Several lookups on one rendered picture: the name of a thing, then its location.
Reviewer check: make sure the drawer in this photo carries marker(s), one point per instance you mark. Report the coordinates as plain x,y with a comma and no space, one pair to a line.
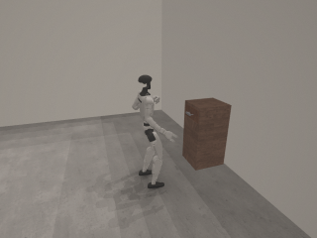
191,110

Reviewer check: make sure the robot torso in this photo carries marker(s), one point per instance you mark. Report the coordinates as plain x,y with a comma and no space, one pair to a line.
142,106

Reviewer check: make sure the robot right shin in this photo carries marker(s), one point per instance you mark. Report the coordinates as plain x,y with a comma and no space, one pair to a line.
156,169

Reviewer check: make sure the right robot hand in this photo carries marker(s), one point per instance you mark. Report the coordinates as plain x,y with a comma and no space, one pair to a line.
169,134

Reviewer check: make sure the left robot hand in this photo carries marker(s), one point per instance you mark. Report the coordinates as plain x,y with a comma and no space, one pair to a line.
156,99

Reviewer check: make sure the robot left upper arm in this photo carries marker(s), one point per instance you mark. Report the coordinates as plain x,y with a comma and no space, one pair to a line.
136,102

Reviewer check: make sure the cabinet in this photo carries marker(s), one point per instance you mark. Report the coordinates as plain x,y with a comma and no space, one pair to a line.
204,143

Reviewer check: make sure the right robot forearm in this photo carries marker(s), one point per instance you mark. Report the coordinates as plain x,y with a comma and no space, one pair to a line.
154,125

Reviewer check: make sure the robot right upper arm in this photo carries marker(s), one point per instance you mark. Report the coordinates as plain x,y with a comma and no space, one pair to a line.
149,107

